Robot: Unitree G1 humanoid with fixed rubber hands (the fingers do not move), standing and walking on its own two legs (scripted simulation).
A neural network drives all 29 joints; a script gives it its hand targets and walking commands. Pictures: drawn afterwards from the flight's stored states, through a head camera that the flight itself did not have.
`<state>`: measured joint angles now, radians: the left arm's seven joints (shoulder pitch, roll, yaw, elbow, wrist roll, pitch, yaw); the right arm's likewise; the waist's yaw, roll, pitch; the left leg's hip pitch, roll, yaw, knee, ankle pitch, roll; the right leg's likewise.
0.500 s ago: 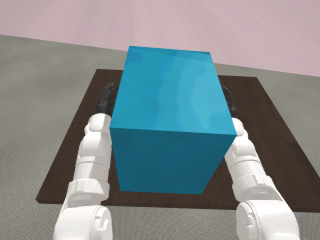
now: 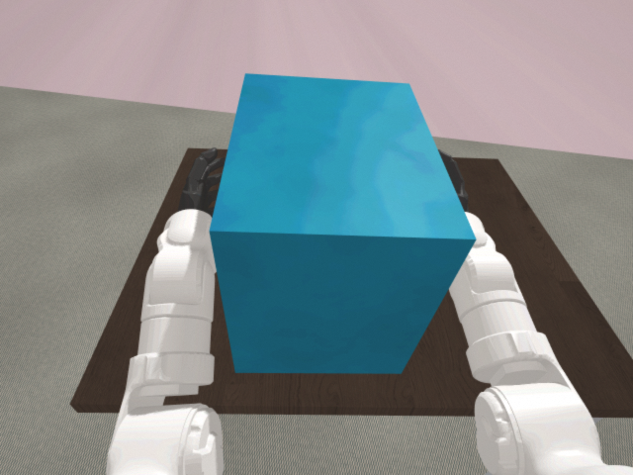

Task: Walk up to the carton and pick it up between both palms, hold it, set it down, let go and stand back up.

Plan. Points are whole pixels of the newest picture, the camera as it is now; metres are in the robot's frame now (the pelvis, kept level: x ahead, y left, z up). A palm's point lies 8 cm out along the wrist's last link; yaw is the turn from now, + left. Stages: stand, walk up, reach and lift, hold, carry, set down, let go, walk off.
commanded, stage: reach and lift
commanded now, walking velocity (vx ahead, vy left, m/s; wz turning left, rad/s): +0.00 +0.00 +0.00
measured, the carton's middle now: (324, 225) +0.39 -0.02 +0.14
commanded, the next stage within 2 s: hold in 0.94 s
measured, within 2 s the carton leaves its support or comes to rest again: neither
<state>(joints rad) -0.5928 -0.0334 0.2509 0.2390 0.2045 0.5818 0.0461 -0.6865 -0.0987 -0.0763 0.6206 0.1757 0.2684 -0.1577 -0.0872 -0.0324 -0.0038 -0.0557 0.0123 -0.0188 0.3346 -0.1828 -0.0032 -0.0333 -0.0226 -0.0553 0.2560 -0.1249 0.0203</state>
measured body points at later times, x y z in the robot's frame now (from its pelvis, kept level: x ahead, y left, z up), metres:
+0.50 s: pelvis +0.00 +0.00 +0.00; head -0.04 +0.02 +0.45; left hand +0.39 +0.14 +0.19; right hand +0.39 -0.18 +0.19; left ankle +0.01 +0.12 -0.75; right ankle +0.02 -0.13 -0.75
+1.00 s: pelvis +0.00 +0.00 +0.00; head -0.05 +0.01 +0.45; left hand +0.38 +0.14 +0.21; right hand +0.39 -0.17 +0.21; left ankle +0.01 +0.12 -0.75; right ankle +0.02 -0.13 -0.75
